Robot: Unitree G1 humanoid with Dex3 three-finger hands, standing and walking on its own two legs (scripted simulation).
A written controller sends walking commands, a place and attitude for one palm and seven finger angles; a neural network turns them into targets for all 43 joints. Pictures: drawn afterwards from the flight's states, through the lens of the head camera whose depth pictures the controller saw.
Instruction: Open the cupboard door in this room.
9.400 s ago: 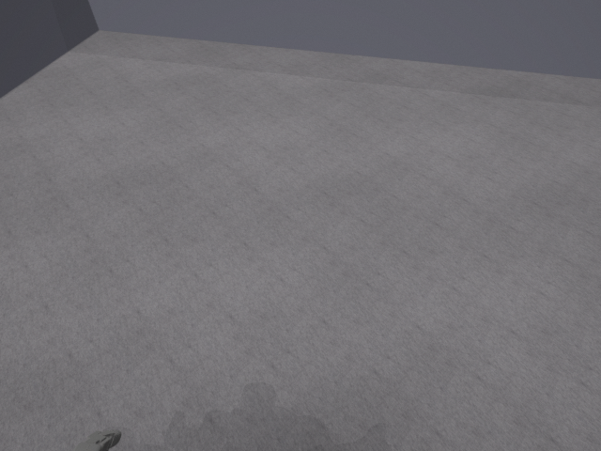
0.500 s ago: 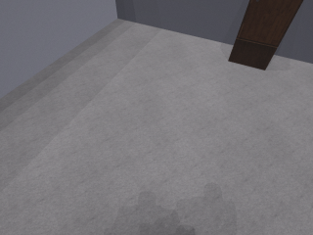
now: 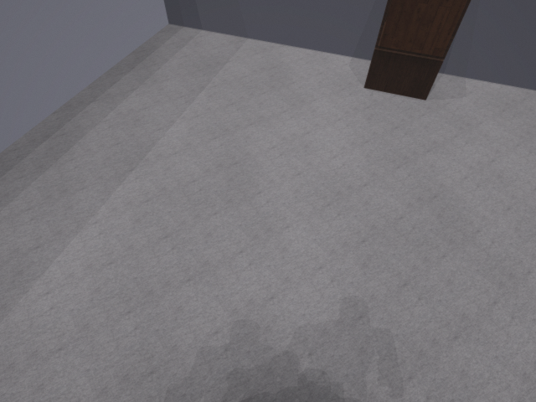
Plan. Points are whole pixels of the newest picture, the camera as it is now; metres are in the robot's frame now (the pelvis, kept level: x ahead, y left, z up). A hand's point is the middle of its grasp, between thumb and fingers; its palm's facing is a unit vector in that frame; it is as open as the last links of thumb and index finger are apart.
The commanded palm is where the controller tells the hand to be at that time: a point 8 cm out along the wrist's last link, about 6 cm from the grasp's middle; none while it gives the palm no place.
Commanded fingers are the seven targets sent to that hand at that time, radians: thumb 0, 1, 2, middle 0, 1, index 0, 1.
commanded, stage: turn or walk to find it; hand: left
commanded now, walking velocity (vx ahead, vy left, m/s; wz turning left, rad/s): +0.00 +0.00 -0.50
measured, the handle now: out of the picture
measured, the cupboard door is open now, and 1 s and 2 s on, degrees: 0 0 0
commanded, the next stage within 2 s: stand and wait in 0.52 s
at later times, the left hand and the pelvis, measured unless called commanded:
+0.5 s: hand out of the picture +0.07 +0.16 -0.16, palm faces -0.12 -0.97 -0.21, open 7.4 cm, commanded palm none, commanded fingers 0.00 0.90 0.90 -0.20 -0.30 -0.20 -0.30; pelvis +0.01 -0.02 +0.01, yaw -9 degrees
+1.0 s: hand out of the picture +0.11 +0.28 -0.16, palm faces -0.09 -0.94 -0.33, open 7.4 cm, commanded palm none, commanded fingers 0.00 0.90 0.90 -0.20 -0.30 -0.20 -0.30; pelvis +0.03 +0.04 +0.01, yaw -5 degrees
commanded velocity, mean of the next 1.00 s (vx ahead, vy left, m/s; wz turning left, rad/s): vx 0.02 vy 0.00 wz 0.02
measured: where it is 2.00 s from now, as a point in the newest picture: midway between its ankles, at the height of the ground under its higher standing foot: outside the picture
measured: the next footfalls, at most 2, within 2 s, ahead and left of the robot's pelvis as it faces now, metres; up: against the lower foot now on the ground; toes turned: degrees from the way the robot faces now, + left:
left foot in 0.58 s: +0.03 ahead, +0.17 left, +0.00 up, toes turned +13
right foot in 1.70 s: +0.03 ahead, -0.09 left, +0.00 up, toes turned +4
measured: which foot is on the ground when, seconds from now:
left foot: down 0.00-0.12, up 0.14-0.56, down 0.58-1.00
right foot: down 0.00-1.00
